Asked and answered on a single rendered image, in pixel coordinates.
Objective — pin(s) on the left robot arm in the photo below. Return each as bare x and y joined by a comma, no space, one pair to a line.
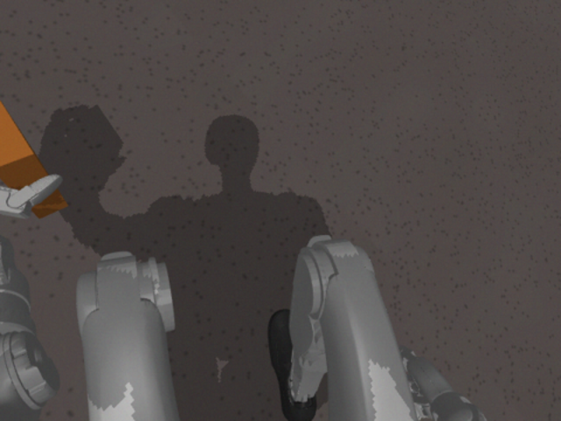
28,377

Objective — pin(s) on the left robot hand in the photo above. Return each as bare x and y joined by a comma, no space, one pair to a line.
19,203

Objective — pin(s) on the right robot hand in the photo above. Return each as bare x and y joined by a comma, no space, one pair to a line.
425,381

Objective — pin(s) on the right robot foot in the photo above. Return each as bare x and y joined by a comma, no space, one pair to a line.
280,347

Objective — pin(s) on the carton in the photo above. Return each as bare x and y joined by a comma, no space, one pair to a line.
20,166

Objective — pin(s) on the right robot arm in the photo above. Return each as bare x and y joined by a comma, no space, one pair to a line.
452,406

